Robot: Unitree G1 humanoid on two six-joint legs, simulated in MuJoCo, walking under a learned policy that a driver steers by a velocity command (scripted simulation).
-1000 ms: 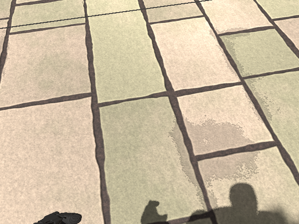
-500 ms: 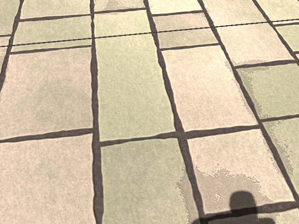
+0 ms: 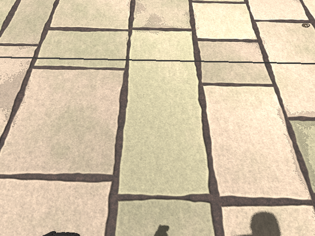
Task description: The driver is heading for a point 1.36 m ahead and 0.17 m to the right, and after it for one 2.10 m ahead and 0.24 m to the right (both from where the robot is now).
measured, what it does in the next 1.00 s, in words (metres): walks ahead: right foot, then left foot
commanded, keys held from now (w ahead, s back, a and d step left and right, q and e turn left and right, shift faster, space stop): w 0.34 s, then no key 0.26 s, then e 0.40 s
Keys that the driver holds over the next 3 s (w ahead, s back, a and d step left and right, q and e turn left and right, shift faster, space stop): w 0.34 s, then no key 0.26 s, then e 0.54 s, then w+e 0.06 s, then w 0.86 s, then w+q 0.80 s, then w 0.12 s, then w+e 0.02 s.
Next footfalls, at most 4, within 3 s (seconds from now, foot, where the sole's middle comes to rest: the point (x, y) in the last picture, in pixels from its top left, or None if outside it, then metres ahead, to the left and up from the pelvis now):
0.08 right None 0.22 -0.12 -0.78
0.56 left None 0.45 0.08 -0.78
1.04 right None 0.33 -0.11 -0.78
1.58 left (138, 226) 0.51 0.05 -0.78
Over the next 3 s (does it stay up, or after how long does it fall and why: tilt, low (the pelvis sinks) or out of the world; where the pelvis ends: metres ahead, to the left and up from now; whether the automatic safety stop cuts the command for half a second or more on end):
stays up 1.12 -0.17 0.00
